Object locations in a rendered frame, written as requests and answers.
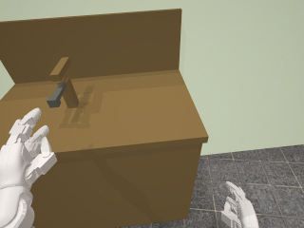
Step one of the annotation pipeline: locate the counter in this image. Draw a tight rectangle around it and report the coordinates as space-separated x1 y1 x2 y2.
0 9 209 228

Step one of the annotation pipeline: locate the robot left hand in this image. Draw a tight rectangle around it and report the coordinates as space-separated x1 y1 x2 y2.
0 107 57 191

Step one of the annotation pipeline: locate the tap lever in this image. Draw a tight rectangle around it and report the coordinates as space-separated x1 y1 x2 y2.
47 83 67 108

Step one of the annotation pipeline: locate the robot left forearm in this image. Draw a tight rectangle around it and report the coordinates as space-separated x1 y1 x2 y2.
0 185 35 228

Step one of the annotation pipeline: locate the robot right hand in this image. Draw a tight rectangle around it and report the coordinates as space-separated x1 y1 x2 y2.
221 181 259 228

